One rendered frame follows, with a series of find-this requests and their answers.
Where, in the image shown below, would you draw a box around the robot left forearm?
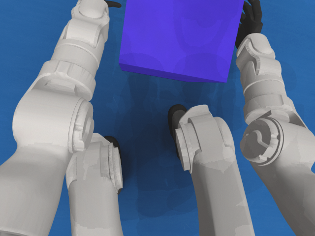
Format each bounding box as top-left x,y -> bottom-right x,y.
12,0 -> 110,140

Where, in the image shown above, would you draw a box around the robot left upper arm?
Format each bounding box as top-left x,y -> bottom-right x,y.
0,89 -> 94,236

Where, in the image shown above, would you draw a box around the robot right upper arm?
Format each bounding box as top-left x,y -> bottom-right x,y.
240,117 -> 315,236

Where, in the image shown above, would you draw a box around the robot left shin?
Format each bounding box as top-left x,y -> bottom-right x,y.
65,133 -> 119,190

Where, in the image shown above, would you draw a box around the robot right forearm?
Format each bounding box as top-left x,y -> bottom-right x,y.
236,33 -> 308,129

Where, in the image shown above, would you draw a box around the robot right foot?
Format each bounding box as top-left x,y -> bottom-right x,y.
168,104 -> 187,159

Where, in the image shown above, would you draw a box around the robot right hand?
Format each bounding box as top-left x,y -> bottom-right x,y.
235,0 -> 263,49

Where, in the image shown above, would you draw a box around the carton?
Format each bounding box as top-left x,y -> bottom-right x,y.
119,0 -> 244,83

